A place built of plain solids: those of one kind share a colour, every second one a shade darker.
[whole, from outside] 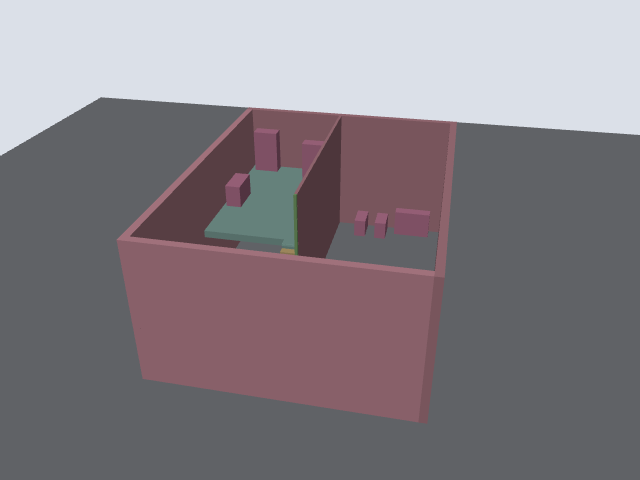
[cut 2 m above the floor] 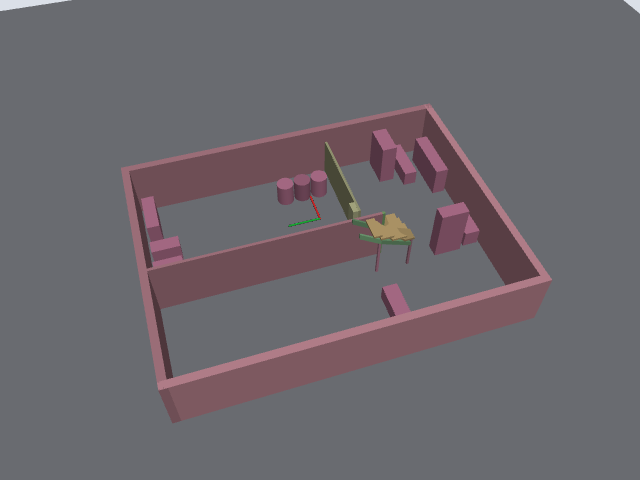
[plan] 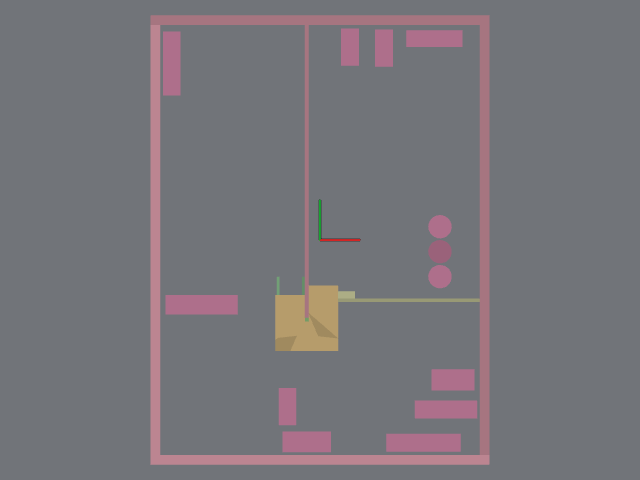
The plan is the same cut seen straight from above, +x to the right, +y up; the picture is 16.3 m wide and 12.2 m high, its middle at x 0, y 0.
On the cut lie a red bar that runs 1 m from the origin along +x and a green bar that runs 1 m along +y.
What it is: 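A barn, workshop or loft; a timber stair that turns on kite winders round a square newel, open at its outer side over a tall bay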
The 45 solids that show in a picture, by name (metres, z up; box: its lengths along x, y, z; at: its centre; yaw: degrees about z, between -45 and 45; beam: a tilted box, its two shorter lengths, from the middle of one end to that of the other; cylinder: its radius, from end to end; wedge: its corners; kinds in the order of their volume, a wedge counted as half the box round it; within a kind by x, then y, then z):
{
 "wall_1": {"box": [0.25, 11.42, 4.95], "at": [-4.19, 0.0, 2.43]},
 "wall_2": {"box": [0.1, 7.46, 4.95], "at": [-0.34, 1.75, 2.43]},
 "wall_3": {"box": [8.62, 0.25, 4.95], "at": [0.0, -5.59, 2.43]},
 "wall_4": {"box": [8.62, 0.25, 4.95], "at": [0.0, 5.59, 2.43]},
 "wall_5": {"box": [0.25, 11.42, 4.95], "at": [4.19, 0.0, 2.43]},
 "piece_1": {"box": [0.45, 1.63, 0.58], "at": [-3.77, 4.49, 0.24]},
 "piece_2": {"box": [0.57, 1.23, 0.83], "at": [-3.66, 2.01, 2.85]},
 "piece_3": {"box": [0.97, 0.51, 1.69], "at": [-3.39, 5.15, 3.28]},
 "piece_4": {"box": [1.83, 0.5, 0.59], "at": [-3.01, -1.65, 0.25]},
 "piece_5": {"box": [1.02, 0.48, 1.83], "at": [-1.01, 3.91, 3.35]},
 "piece_6": {"box": [0.45, 0.95, 1.95], "at": [-0.83, -4.24, 0.92]},
 "piece_7": {"box": [1.23, 0.53, 0.66], "at": [-0.34, -5.13, 0.28]},
 "piece_8": {"box": [0.46, 0.95, 0.77], "at": [0.76, 4.9, 0.34]},
 "piece_9": {"box": [0.46, 0.95, 0.77], "at": [1.63, 4.88, 0.34]},
 "piece_10": {"box": [1.9, 0.46, 1.13], "at": [2.63, -5.15, 0.52]},
 "piece_11": {"box": [1.43, 0.42, 1.1], "at": [2.91, 5.12, 0.5]},
 "piece_12": {"cylinder": 0.3, "from": [3.05, -0.93, 0.0], "to": [3.05, -0.93, 0.81]},
 "piece_13": {"cylinder": 0.3, "from": [3.05, -0.3, 0.0], "to": [3.05, -0.3, 0.81]},
 "piece_14": {"cylinder": 0.3, "from": [3.05, 0.34, 0.0], "to": [3.05, 0.34, 0.81]},
 "piece_15": {"box": [1.59, 0.46, 0.61], "at": [3.2, -4.31, 0.25]},
 "piece_16": {"box": [1.1, 0.54, 1.62], "at": [3.38, -3.56, 0.76]},
 "floor_1": {"box": [3.75, 6.14, 0.26], "at": [-2.24, 2.44, 2.31]},
 "floor_2": {"box": [0.77, 0.36, 0.26], "at": [-0.75, -0.74, 2.31]},
 "part_1": {"box": [0.43, 0.19, 1.48], "at": [0.67, -1.4, 0.69]},
 "part_2": {"box": [3.62, 0.09, 1.48], "at": [2.27, -1.53, 0.69]},
 "tread_1": {"wedge": [[-1.14, -2.82, 1.31], [-1.14, -2.82, 1.39], [-1.14, -2.49, 1.31], [-1.14, -2.49, 1.39], [-0.75, -2.82, 1.31], [-0.75, -2.82, 1.39], [-0.59, -2.43, 1.31], [-0.59, -2.43, 1.39]]},
 "tread_2": {"wedge": [[-1.14, -2.54, 1.49], [-1.14, -2.54, 1.57], [-1.14, -2.05, 1.49], [-1.14, -2.05, 1.57], [-0.38, -1.89, 1.49], [-0.38, -1.89, 1.57], [-0.38, -1.75, 1.49], [-0.38, -1.75, 1.57]]},
 "tread_3": {"wedge": [[-1.14, -2.49, 1.31], [-1.14, -2.49, 1.39], [-0.59, -2.43, 1.31], [-0.59, -2.43, 1.39], [-0.38, -1.96, 1.31], [-0.38, -1.96, 1.39], [-0.38, -1.84, 1.31], [-0.38, -1.84, 1.39]]},
 "tread_4": {"wedge": [[-1.14, -2.09, 1.66], [-1.14, -2.09, 1.74], [-1.14, -1.65, 1.66], [-1.14, -1.65, 1.74], [-0.38, -1.79, 1.66], [-0.38, -1.79, 1.74], [-0.37, -1.65, 1.66], [-0.37, -1.65, 1.74]]},
 "tread_5": {"wedge": [[-0.79, -2.82, 1.14], [-0.79, -2.82, 1.22], [-0.38, -1.86, 1.14], [-0.38, -1.86, 1.22], [-0.32, -2.82, 1.14], [-0.32, -2.82, 1.22], [-0.32, -2.06, 1.14], [-0.32, -2.06, 1.22]]},
 "tread_6": {"box": [0.76, 0.29, 0.08], "at": [-0.76, -1.54, 1.88]},
 "tread_7": {"box": [0.76, 0.29, 0.08], "at": [-0.76, -1.04, 2.22]},
 "tread_8": {"wedge": [[-0.36, -2.82, 0.97], [-0.36, -2.82, 1.04], [-0.36, -2.06, 0.97], [-0.36, -2.06, 1.04], [-0.29, -1.88, 0.97], [-0.29, -1.88, 1.04], [0.12, -2.82, 0.97], [0.12, -2.82, 1.04]]},
 "tread_9": {"wedge": [[-0.3, -1.8, 0.44], [-0.3, -1.8, 0.52], [-0.3, -1.65, 0.44], [-0.3, -1.65, 0.52], [0.47, -2.09, 0.44], [0.47, -2.09, 0.52], [0.47, -1.65, 0.44], [0.47, -1.65, 0.52]]},
 "tread_10": {"wedge": [[-0.3, -1.75, 0.62], [-0.3, -1.75, 0.7], [-0.29, -1.9, 0.62], [-0.29, -1.9, 0.7], [0.47, -2.55, 0.62], [0.47, -2.55, 0.7], [0.47, -2.05, 0.62], [0.47, -2.05, 0.7]]},
 "tread_11": {"wedge": [[-0.29, -1.98, 0.79], [-0.29, -1.98, 0.87], [-0.29, -1.85, 0.79], [-0.29, -1.85, 0.87], [-0.09, -2.44, 0.79], [-0.09, -2.44, 0.87], [0.47, -2.5, 0.79], [0.47, -2.5, 0.87]]},
 "tread_12": {"wedge": [[-0.09, -2.44, 0.79], [-0.09, -2.44, 0.87], [0.07, -2.82, 0.79], [0.07, -2.82, 0.87], [0.47, -2.82, 0.79], [0.47, -2.82, 0.87], [0.47, -2.5, 0.79], [0.47, -2.5, 0.87]]},
 "tread_13": {"box": [0.76, 0.29, 0.08], "at": [0.09, -1.55, 0.31]},
 "tread_14": {"box": [0.76, 0.29, 0.08], "at": [0.09, -1.3, 0.13]},
 "carriage_1": {"wedge": [[-1.1, -2.75, 0.98], [-1.1, -2.75, 1.17], [-1.1, -1.68, 1.43], [-1.1, -1.68, 1.62], [-1.03, -2.75, 0.98], [-1.03, -2.75, 1.17], [-1.03, -1.68, 1.43], [-1.03, -1.68, 1.62]]},
 "carriage_2": {"wedge": [[-1.1, -1.68, 1.43], [-1.1, -1.68, 1.64], [-1.1, -0.93, 1.94], [-1.1, -0.93, 2.15], [-1.03, -1.68, 1.43], [-1.03, -1.68, 1.64], [-1.03, -0.93, 1.94], [-1.03, -0.93, 2.15]]},
 "carriage_3": {"wedge": [[-0.46, -1.68, 1.43], [-0.46, -1.68, 1.64], [-0.46, -0.93, 1.94], [-0.46, -0.93, 2.15], [-0.39, -1.68, 1.43], [-0.39, -1.68, 1.64], [-0.39, -0.93, 1.94], [-0.39, -0.93, 2.15]]},
 "newel_1": {"box": [0.1, 0.1, 4.95], "at": [-0.34, -2.02, 2.43]},
 "post_1": {"box": [0.08, 0.08, 1.36], "at": [-1.06, -2.75, 0.63]},
 "post_2": {"box": [0.08, 0.08, 1.71], "at": [-1.06, -1.64, 0.81]}
}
